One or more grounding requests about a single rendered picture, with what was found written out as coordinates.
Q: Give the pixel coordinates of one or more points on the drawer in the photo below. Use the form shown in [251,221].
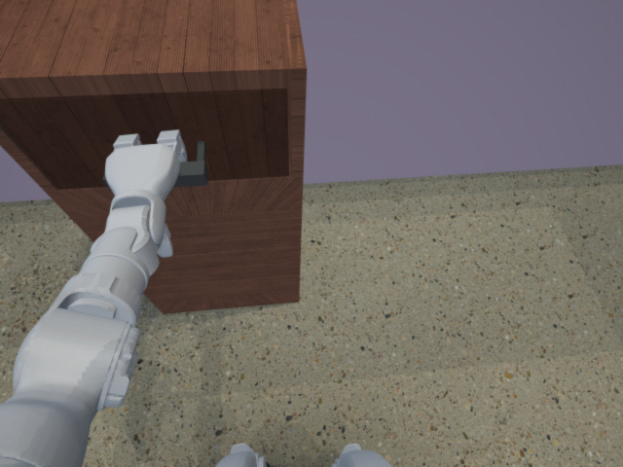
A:
[70,137]

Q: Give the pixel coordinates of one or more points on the cabinet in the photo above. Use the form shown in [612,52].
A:
[235,242]

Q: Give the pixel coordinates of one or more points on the handle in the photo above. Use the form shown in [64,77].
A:
[190,173]

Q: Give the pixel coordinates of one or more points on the robot left hand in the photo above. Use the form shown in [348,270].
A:
[151,168]

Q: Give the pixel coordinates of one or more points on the robot left upper arm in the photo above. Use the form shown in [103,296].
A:
[79,364]

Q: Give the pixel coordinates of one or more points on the left robot shin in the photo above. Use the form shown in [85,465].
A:
[241,447]

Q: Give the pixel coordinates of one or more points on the robot left forearm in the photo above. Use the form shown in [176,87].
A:
[116,273]

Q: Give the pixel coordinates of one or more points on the right robot shin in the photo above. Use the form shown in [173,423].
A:
[349,448]

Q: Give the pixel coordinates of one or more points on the robot shin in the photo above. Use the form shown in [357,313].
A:
[241,447]
[349,448]

